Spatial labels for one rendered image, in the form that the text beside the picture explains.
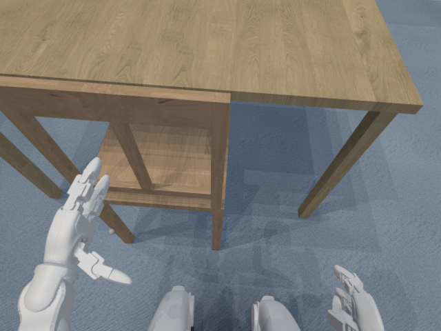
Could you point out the chair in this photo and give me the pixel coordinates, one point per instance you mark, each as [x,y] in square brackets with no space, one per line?
[164,148]

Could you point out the table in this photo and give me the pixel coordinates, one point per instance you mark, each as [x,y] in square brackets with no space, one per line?
[318,53]

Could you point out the robot left thigh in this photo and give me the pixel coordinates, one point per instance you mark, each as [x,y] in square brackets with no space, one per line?
[174,313]

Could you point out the robot right thigh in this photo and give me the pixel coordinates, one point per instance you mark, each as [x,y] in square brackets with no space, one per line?
[271,315]

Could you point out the robot thigh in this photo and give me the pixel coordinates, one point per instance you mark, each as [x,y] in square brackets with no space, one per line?
[174,313]
[271,315]

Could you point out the right robot hand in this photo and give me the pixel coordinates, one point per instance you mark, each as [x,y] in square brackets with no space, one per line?
[361,310]

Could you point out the left robot hand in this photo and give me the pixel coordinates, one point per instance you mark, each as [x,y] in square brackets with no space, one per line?
[75,220]

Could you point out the left robot forearm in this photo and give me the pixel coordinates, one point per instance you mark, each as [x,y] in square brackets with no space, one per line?
[45,303]

